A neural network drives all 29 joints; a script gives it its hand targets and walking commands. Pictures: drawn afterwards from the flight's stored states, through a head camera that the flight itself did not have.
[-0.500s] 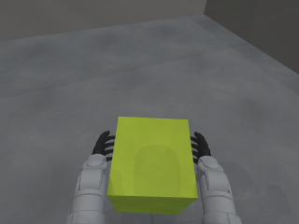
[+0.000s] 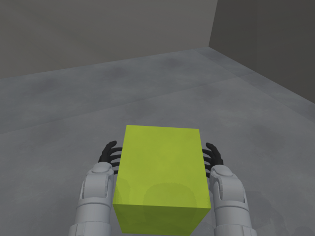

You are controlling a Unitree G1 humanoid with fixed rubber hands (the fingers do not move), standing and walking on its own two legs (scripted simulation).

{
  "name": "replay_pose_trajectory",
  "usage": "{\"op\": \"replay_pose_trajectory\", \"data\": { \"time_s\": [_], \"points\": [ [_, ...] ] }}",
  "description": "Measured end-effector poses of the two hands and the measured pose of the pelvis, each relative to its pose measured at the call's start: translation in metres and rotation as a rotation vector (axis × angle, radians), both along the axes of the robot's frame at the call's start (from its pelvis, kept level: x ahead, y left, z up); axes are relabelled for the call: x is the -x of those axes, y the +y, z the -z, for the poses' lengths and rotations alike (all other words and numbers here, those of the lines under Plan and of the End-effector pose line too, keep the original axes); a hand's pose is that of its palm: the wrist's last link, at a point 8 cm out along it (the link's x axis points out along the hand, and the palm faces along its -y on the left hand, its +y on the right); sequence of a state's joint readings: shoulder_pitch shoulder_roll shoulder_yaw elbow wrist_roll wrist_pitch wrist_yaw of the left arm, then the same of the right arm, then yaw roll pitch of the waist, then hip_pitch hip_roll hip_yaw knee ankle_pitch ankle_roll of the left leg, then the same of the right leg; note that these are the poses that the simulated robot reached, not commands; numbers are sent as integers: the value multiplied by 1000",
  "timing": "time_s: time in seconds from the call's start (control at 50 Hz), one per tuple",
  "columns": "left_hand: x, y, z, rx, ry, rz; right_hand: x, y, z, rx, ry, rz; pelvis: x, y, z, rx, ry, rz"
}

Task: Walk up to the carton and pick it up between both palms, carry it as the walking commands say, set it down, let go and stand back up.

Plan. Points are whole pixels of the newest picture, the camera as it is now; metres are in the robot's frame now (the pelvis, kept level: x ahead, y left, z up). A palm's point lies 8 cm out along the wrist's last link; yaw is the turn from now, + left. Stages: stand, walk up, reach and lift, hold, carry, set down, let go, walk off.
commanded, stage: reach and lift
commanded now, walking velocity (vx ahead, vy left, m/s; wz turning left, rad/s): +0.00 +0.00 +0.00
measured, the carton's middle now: (159, 182) +0.31 -0.01 -0.02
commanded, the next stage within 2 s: hold in 1.04 s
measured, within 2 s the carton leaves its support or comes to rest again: neither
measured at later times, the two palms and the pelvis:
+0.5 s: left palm (98, 171) +0.30 +0.14 +0.05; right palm (209, 168) +0.30 -0.15 +0.05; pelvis +0.01 -0.01 +0.00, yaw +0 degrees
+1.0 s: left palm (100, 174) +0.29 +0.14 +0.05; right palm (212, 174) +0.29 -0.15 +0.05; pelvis +0.00 -0.01 +0.00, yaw +0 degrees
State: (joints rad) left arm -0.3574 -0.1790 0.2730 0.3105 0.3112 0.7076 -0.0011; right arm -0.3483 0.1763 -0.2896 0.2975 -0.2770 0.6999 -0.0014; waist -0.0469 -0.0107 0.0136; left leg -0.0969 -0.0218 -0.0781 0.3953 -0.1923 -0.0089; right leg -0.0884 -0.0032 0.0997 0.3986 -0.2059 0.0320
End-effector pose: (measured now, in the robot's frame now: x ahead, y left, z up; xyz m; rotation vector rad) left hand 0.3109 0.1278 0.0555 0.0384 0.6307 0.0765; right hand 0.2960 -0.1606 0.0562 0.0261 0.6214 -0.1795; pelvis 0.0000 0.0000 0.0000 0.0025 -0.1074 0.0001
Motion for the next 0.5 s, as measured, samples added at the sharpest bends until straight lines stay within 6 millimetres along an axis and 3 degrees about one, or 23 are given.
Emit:
{"op": "replay_pose_trajectory", "data": {
  "time_s": [0.5],
  "points": [
    [10, 15, 1, -11, 11, -52, -7, 15, 1, 37, 18, -82, -6, -5, -2, 1, -17, -8]
  ]
}}
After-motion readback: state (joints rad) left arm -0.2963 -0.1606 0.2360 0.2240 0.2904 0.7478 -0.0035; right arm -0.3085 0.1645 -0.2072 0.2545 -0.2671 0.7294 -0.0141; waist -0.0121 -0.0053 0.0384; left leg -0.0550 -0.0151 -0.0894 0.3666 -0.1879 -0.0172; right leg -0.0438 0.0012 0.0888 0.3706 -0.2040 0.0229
